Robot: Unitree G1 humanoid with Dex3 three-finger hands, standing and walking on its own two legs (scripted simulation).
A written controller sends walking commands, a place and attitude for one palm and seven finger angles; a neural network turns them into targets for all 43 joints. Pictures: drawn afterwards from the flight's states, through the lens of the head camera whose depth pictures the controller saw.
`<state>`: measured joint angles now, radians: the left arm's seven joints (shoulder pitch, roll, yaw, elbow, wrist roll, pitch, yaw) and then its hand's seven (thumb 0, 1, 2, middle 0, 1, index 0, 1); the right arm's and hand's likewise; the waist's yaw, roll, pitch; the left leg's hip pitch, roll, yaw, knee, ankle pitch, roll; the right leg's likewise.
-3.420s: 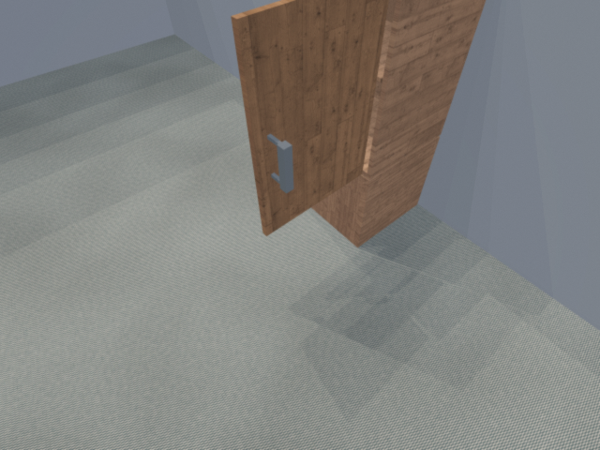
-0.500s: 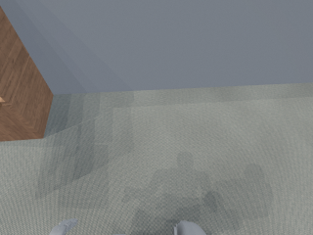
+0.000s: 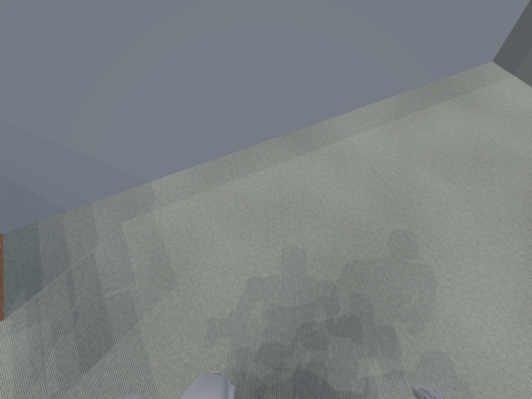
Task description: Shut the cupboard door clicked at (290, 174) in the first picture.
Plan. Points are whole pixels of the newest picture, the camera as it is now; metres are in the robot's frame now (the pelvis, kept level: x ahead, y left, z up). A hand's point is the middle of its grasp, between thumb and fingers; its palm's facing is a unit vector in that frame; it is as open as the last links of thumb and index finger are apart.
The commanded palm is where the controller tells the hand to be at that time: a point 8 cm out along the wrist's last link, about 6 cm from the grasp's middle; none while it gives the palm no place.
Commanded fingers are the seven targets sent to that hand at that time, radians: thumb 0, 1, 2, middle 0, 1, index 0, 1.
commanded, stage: walk around to get in front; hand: left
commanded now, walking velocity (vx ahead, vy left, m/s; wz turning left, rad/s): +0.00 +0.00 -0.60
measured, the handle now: out of the picture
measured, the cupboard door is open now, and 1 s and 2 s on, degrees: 92 92 92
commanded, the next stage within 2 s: walk to a spot facing it in 1.58 s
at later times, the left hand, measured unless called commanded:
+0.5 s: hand (187, 355) +0.20 +0.16 -0.17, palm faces -0.30 -0.91 -0.29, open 7.3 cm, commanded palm none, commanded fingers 0.00 0.90 0.90 -0.20 -0.30 -0.20 -0.30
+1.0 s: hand (239, 302) +0.29 +0.08 -0.16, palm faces -0.57 -0.80 -0.17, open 7.3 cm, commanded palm none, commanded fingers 0.00 0.90 0.90 -0.20 -0.30 -0.20 -0.30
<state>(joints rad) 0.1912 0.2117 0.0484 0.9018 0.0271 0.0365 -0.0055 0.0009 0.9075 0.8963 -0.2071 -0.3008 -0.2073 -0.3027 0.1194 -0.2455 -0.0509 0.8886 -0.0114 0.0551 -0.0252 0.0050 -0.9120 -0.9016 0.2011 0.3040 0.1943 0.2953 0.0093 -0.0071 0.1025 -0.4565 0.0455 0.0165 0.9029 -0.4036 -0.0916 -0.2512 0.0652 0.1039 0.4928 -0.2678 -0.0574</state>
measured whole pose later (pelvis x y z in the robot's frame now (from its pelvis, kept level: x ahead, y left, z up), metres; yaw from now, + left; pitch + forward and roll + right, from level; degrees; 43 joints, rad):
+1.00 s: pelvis +0.11 -0.04 +0.01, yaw -35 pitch +2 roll -2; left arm 0.17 0.26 0.09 0.92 0.04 0.04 -0.07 0.01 0.91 0.90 -0.20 -0.30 -0.20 -0.30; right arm 0.32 -0.19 0.00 0.91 -0.04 -0.04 -0.02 0.00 -0.91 -0.90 0.20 0.30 0.20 0.30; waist 0.00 -0.03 0.05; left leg -0.17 0.09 0.17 0.42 -0.29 0.00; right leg -0.57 -0.03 -0.02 1.15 -0.32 0.02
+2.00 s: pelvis +0.36 -0.35 +0.00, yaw -47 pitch +0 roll -1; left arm 0.20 0.17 0.04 1.00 0.02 0.00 0.00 0.00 0.91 0.90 -0.20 -0.30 -0.20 -0.30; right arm 0.22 -0.18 -0.01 1.01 -0.02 -0.01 -0.03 0.00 -0.93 -0.90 0.20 0.30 0.20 0.30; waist 0.02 -0.01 0.09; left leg -0.33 -0.02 0.03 0.51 -0.19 0.06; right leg -0.49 -0.05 0.00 1.03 -0.41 0.05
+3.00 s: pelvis +0.37 -0.46 +0.00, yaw -10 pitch +2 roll -2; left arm 0.12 0.27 0.06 0.87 0.02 0.05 0.00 0.00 0.91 0.90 -0.20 -0.30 -0.20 -0.30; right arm 0.18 -0.22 -0.04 0.90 -0.03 0.05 0.01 0.00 -0.91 -0.90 0.21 0.30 0.20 0.30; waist -0.02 0.00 0.09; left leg -0.35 -0.03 -0.09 0.51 -0.20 0.02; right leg -0.45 -0.05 0.02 0.89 -0.41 0.08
